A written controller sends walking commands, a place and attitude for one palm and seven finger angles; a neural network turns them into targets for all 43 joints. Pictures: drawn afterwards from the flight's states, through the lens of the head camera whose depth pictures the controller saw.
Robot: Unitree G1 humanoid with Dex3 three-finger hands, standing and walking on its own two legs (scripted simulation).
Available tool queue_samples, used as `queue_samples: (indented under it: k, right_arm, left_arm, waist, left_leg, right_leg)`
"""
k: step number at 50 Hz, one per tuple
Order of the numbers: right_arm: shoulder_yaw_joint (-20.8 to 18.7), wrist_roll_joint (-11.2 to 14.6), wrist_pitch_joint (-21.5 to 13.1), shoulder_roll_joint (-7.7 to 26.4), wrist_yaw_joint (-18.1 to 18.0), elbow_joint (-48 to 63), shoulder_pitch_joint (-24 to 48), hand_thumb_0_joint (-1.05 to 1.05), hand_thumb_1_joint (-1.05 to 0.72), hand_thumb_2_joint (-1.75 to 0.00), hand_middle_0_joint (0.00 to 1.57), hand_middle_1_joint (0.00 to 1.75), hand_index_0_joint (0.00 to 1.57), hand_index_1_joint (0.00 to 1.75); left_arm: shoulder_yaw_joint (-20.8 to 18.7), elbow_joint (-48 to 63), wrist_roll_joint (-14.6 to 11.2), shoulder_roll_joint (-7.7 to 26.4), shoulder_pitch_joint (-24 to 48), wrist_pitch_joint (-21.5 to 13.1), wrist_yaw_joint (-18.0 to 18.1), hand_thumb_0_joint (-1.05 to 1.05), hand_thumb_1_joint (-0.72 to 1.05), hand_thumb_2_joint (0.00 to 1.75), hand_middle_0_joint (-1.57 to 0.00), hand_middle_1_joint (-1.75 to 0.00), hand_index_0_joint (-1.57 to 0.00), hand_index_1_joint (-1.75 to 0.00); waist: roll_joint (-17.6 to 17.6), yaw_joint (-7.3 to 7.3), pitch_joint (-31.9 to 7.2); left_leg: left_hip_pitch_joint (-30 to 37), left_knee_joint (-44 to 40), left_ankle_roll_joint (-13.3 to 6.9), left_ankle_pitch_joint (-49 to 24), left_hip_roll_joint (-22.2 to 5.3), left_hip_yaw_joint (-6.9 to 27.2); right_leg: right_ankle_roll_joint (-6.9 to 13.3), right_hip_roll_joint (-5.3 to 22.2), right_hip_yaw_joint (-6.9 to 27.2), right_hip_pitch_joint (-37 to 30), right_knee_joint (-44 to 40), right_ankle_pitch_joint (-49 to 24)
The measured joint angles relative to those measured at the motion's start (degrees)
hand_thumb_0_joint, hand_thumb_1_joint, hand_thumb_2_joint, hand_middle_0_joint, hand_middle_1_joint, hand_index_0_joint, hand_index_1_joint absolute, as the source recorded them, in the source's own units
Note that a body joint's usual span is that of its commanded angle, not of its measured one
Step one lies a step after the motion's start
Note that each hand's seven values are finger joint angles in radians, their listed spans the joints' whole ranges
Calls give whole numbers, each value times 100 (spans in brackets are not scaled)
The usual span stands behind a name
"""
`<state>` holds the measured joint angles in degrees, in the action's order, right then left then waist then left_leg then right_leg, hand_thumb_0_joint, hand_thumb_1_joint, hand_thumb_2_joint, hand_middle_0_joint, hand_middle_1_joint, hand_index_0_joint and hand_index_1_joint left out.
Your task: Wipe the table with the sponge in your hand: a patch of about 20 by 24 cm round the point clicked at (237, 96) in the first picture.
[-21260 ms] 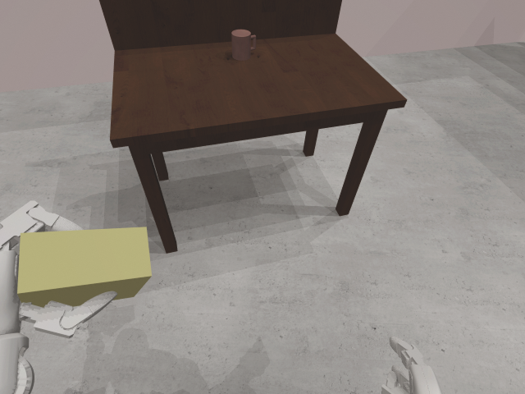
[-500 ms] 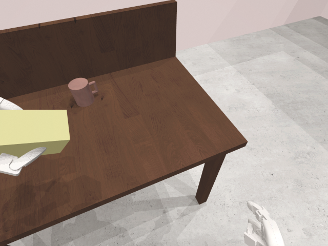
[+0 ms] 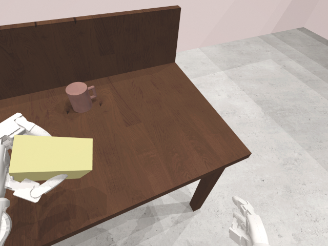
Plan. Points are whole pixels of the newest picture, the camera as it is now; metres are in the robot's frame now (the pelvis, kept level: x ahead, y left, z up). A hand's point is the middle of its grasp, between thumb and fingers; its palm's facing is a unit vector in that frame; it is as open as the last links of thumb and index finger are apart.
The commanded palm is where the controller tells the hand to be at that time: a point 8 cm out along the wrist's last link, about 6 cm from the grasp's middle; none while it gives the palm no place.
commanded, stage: come to a stop and stand still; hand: left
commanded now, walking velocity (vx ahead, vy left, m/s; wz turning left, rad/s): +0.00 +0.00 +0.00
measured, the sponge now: (63, 160) +0.24 +0.22 +0.13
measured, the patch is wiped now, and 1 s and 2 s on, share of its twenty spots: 0.00 0.00 0.00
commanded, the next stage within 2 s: look again from close up in 0.32 s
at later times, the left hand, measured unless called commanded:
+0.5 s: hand (28, 179) +0.19 +0.25 +0.15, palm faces +0.38 -0.84 -0.40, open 9.8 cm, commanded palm +0.13 +0.28 +0.17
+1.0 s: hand (14, 159) +0.21 +0.28 +0.18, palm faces +0.46 -0.78 -0.43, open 9.8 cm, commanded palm +0.12 +0.27 +0.17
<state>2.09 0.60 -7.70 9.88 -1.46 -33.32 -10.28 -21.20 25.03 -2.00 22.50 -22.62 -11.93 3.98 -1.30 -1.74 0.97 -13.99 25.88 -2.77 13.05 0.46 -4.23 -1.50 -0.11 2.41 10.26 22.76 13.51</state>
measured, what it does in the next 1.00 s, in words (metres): stands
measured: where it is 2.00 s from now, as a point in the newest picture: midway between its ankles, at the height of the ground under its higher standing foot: outside the picture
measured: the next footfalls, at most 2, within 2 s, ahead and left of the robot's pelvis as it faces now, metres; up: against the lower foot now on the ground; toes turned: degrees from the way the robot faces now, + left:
none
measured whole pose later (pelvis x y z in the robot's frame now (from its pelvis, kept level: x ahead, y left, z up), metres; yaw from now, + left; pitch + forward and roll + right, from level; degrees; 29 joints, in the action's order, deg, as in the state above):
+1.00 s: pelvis -0.03 -0.01 +0.00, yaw +0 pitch +1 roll -1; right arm 0.3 0.6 -9.4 11.6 -1.3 -34.4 -11.6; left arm -26.1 16.7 -2.0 26.4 -13.3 -14.2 3.7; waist -1.1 -2.5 2.8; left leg -17.0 26.2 -1.8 10.0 -1.1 -3.5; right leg -0.3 -1.5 1.5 12.9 22.5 10.3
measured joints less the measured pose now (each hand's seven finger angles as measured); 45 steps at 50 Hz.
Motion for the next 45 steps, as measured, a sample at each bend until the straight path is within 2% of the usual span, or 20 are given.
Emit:
queue_samples:
  k: [5, 9, 16, 22, 27, 35, 44, 45]
  right_arm:
    - [95, -31, 58, -112, -47, 99, 35, 1, -91, -89, 20, 30, 21, 30]
    - [108, -57, 0, -113, -51, 145, 5, 1, -91, -89, 20, 30, 21, 30]
    - [30, -51, -12, -3, -51, 61, -106, 1, -91, -89, 20, 30, 21, 30]
    - [-26, -5, 41, 96, -97, -26, -246, 1, -91, -89, 20, 30, 21, 30]
    - [-48, 10, 31, 120, -133, -71, -329, 2, -91, -90, 20, 30, 21, 30]
    - [-106, 7, -38, 150, -141, -88, -352, 2, -91, -90, 20, 30, 21, 30]
    - [-143, 22, -34, 196, -159, -101, -297, 2, -91, -90, 20, 30, 21, 30]
    - [-182, -51, -88, 192, -162, -53, -354, 2, -91, -90, 20, 30, 21, 30]
  left_arm:
    - [153, -145, 53, -51, -34, 196, -64, 0, -49, 104, -78, -134, -78, -134]
    - [120, 160, 69, -13, 20, 170, -29, -1, -49, 104, -78, -134, -78, -134]
    - [-37, 304, 30, 56, 3, -56, 19, 0, -49, 104, -78, -134, -78, -134]
    - [53, -214, 37, -90, -44, 21, 4, 0, -49, 104, -78, -134, -78, -134]
    - [210, -326, 85, -196, -75, 103, -1, 0, -49, 104, -78, -134, -78, -134]
    - [167, -87, 82, -87, -155, -4, 7, 0, -49, 104, -78, -134, -78, -134]
    - [121, -210, 41, -91, -191, 41, 7, 0, -49, 104, -78, -134, -78, -134]
    - [69, -258, 265, 71, 81, 49, -115, 0, -49, 104, -78, -134, -78, -134]
  waist:
    - [-139, -11, 70]
    - [-220, -56, 190]
    - [-59, -51, 102]
    - [101, -7, -59]
    - [97, 39, -57]
    - [69, 104, -46]
    - [111, 80, -126]
    - [104, -10, -83]
  left_leg:
    - [16, -53, -23, -71, 45, 31]
    - [-24, -18, -21, -114, 37, 96]
    - [-65, -18, -15, -178, 10, 141]
    - [-38, -132, -11, -272, 2, 101]
    - [-41, -166, 12, -328, -28, 110]
    - [-104, -104, 72, -323, -113, 143]
    - [-79, -165, 83, -325, -121, 97]
    - [-156, -79, 86, -294, -147, 114]
  right_leg:
    - [-15, 42, -36, -18, -17, -31]
    - [-1, 32, -104, -30, -47, -86]
    - [-1, 3, -148, -61, -176, -212]
    - [2, -3, -109, -43, -227, -288]
    - [33, -33, -117, -21, -220, -318]
    - [98, -118, -143, 6, -243, -359]
    - [103, -124, -95, 19, -259, -355]
    - [99, -141, -125, 52, -240, -352]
